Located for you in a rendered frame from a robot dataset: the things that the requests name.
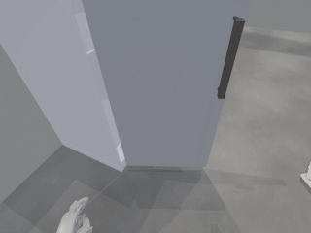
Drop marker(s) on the robot left hand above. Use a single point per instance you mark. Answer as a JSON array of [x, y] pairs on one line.
[[72, 220]]

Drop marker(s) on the handle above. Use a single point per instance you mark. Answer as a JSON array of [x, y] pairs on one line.
[[233, 45]]

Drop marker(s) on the fridge door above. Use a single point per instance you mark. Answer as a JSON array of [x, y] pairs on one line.
[[162, 62]]

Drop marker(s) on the robot right hand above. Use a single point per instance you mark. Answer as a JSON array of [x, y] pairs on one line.
[[305, 178]]

